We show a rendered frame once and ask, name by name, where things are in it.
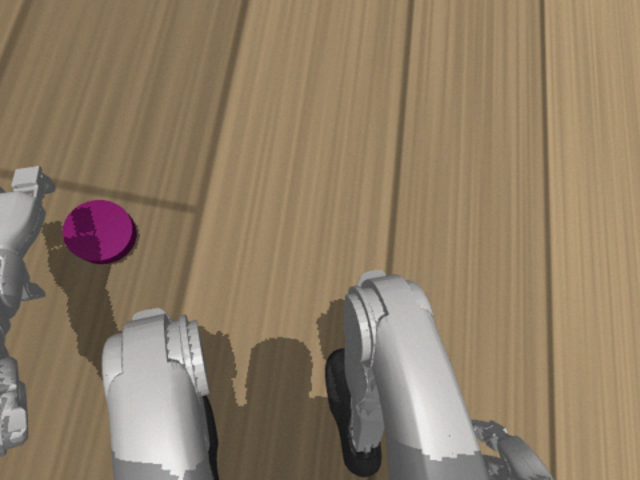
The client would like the left robot foot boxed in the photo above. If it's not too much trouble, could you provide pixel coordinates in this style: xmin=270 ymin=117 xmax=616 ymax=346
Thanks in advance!
xmin=203 ymin=396 xmax=219 ymax=480

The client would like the left robot arm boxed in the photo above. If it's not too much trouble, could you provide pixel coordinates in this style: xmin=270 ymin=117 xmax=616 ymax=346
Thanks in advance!
xmin=0 ymin=249 xmax=28 ymax=457

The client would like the right robot foot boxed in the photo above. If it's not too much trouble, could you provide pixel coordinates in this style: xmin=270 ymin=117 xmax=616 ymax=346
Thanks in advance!
xmin=325 ymin=348 xmax=382 ymax=477

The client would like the tin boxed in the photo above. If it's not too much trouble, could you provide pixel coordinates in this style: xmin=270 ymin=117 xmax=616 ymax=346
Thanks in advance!
xmin=62 ymin=200 xmax=137 ymax=264

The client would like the left robot hand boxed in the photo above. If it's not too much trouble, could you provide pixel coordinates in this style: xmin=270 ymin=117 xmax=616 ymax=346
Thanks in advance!
xmin=0 ymin=166 xmax=56 ymax=301

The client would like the right robot hand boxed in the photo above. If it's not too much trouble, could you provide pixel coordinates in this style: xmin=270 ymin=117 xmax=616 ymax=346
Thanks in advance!
xmin=471 ymin=420 xmax=554 ymax=480

